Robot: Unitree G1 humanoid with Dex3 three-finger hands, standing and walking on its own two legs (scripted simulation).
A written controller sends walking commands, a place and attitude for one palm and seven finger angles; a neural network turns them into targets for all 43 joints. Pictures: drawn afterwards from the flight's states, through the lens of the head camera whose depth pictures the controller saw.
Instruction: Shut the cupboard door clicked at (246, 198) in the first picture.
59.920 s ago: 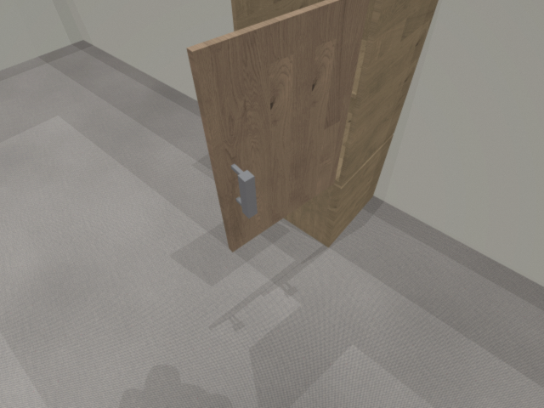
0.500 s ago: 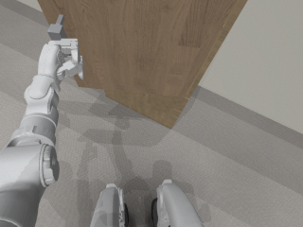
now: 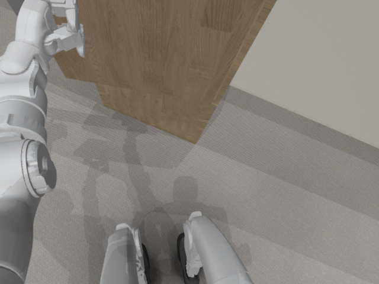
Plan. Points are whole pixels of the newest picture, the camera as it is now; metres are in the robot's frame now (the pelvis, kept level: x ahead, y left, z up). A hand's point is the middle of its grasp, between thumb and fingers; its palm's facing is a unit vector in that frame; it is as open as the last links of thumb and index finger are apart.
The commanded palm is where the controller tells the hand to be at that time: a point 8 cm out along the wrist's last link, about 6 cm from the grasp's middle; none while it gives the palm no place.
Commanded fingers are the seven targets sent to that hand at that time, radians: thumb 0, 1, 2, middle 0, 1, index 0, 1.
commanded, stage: push the door shut along its arc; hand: left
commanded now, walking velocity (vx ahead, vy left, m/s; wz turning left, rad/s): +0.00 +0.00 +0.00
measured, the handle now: (34, 7) +0.64 +0.20 +0.07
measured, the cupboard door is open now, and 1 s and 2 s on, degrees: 15 12 12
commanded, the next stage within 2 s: pull the fist back off the door in 0.28 s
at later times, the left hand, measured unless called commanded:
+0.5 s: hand (87, 13) +0.61 +0.11 +0.08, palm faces -0.08 -0.99 +0.08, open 3.1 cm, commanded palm +0.60 +0.13 +0.07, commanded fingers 0.00 0.90 0.90 -1.30 -1.50 -1.30 -1.50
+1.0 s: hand (89, 42) +0.56 +0.11 +0.07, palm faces +0.04 -1.00 -0.02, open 3.1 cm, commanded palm +0.52 +0.14 +0.07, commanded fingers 0.00 0.90 0.90 -1.30 -1.50 -1.30 -1.50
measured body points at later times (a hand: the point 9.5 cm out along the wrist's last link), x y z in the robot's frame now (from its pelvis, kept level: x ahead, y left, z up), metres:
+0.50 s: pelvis +0.00 -0.01 -0.01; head +0.21 +0.02 +0.39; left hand +0.61 +0.16 +0.08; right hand -0.03 -0.26 -0.10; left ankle +0.04 +0.09 -0.59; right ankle +0.04 -0.10 -0.59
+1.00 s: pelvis +0.02 -0.01 +0.03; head +0.18 +0.01 +0.44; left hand +0.55 +0.16 +0.08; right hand -0.01 -0.27 -0.08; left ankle +0.04 +0.09 -0.59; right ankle +0.04 -0.10 -0.59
